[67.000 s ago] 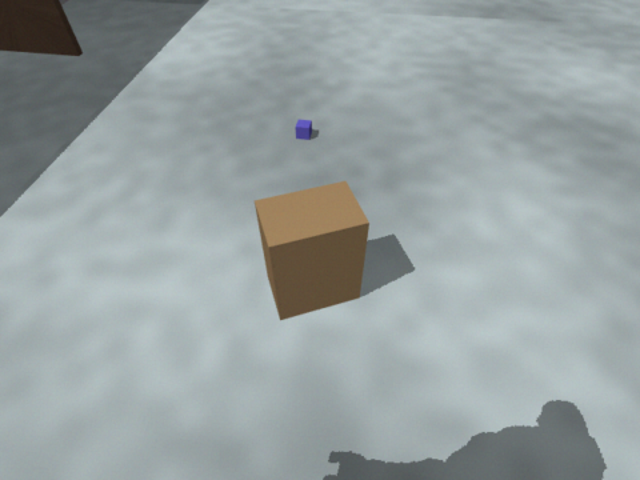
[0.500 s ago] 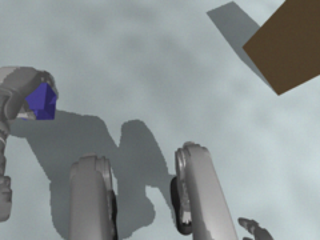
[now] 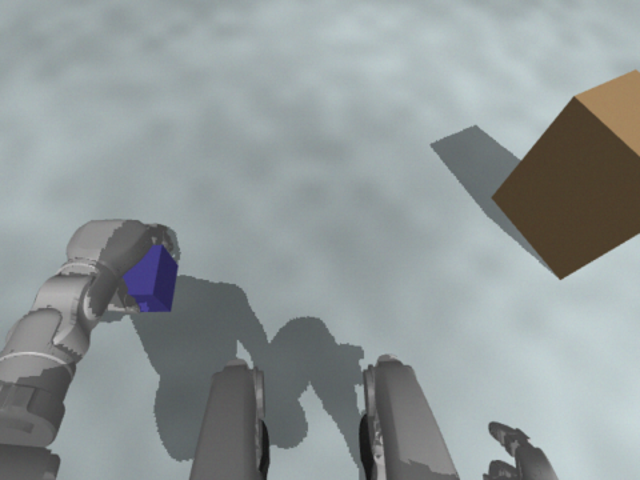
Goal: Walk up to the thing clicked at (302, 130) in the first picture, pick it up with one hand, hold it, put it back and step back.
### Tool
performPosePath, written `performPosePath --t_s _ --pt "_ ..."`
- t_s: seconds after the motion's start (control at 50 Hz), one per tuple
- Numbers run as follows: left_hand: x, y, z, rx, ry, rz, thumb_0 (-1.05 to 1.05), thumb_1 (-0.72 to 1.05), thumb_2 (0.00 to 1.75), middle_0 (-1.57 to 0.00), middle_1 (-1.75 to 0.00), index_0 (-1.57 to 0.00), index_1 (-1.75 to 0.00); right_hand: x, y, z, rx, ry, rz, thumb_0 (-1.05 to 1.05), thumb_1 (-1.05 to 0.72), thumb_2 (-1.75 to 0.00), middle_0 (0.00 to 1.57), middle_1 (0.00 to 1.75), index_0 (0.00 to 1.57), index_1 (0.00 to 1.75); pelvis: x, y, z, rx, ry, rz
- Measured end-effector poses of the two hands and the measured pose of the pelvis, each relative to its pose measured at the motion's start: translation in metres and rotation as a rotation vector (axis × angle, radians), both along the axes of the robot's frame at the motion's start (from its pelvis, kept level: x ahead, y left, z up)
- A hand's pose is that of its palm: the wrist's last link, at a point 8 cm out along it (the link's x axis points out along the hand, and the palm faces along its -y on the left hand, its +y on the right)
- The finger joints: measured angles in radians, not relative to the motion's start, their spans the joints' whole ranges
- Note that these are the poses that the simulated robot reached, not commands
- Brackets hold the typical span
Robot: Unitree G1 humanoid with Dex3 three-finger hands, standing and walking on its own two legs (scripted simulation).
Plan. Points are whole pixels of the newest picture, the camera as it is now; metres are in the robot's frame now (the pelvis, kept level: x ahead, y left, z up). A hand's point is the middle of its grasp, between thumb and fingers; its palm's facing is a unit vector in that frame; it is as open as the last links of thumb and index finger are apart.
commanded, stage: lift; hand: left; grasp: from above
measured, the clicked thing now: (140, 279) +0.40 +0.25 -0.10
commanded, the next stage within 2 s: hold in 0.70 s
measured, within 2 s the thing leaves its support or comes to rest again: neither
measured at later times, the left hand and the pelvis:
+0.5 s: hand (88, 241) +0.37 +0.24 +0.07, palm faces -0.45 -0.02 -0.89, open 10.1 cm; pelvis +0.04 +0.00 +0.14, yaw +1 degrees
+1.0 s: hand (64, 203) +0.38 +0.23 +0.13, palm faces -0.47 -0.01 -0.88, open 10.1 cm; pelvis +0.06 +0.00 +0.18, yaw +0 degrees
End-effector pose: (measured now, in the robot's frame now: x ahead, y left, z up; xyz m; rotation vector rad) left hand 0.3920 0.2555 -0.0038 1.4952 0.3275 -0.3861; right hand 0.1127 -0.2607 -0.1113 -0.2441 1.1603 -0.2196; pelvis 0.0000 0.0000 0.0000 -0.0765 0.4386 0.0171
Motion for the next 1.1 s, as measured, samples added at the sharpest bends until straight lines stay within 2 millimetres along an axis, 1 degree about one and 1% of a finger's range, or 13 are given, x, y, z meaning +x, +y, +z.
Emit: performPosePath --t_s 0.1,0.2,0.32,0.48,0.62,0.76,1.1 --pt "-0.014 -0.002 0.038 -0.001 0.01 0.007 -0.02 0.01 0.45 -0.73 -0.46 -0.73 -0.44 0.004 0.001 0.037 0.001 -0.037 -0.009 0.0 -0.91 -0.9 0.2 0.3 0.2 0.3 0.006 -0.001 0.037 0.012 -0.054 0.001" --pt "-0.021 -0.002 0.069 0.008 0.015 0.024 -0.02 0.01 0.45 -0.73 -0.46 -0.73 -0.44 0.007 0.0 0.069 -0.001 -0.063 -0.014 0.01 -0.91 -0.9 0.2 0.3 0.21 0.3 0.014 -0.002 0.068 0.021 -0.099 0.003" --pt "-0.023 -0.009 0.099 0.013 0.012 0.021 -0.03 0.01 0.45 -0.73 -0.46 -0.73 -0.44 0.011 -0.003 0.101 -0.001 -0.081 -0.028 0.01 -0.92 -0.9 0.2 0.3 0.2 0.3 0.025 -0.003 0.099 0.029 -0.148 0.004" --pt "-0.016 -0.017 0.131 0.025 0.002 0.027 -0.03 0.01 0.45 -0.72 -0.46 -0.72 -0.44 0.016 -0.004 0.135 0.007 -0.096 -0.042 0.01 -0.92 -0.9 0.2 0.3 0.2 0.3 0.036 -0.002 0.132 0.042 -0.203 0.0" --pt "-0.011 -0.018 0.154 0.023 0.017 0.03 -0.03 0.02 0.44 -0.72 -0.46 -0.72 -0.45 0.021 -0.002 0.154 0.015 -0.102 -0.052 0.01 -0.92 -0.9 0.2 0.3 0.2 0.3 0.045 -0.001 0.152 0.049 -0.239 -0.006" --pt "-0.01 -0.02 0.169 0.015 0.034 0.019 -0.03 0.02 0.44 -0.72 -0.47 -0.72 -0.45 0.03 0.001 0.167 0.023 -0.11 -0.054 0.01 -0.91 -0.9 0.2 0.3 0.2 0.3 0.053 0.001 0.166 0.054 -0.266 -0.011" --pt "-0.003 -0.022 0.2 0.018 0.035 -0.008 -0.03 0.03 0.44 -0.71 -0.47 -0.71 -0.45 0.061 0.005 0.187 0.034 -0.156 -0.042 0.01 -0.91 -0.89 0.2 0.3 0.2 0.3 0.068 0.003 0.184 0.061 -0.316 -0.016"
